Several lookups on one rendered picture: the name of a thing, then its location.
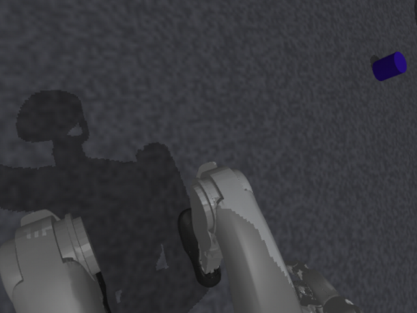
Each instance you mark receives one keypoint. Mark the right robot arm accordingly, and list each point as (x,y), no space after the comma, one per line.
(340,304)

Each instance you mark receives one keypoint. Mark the right robot foot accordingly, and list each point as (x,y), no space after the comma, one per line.
(190,245)

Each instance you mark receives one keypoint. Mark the right robot hand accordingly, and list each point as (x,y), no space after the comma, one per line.
(314,285)

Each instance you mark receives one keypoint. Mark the left robot foot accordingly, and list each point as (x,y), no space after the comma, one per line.
(103,289)

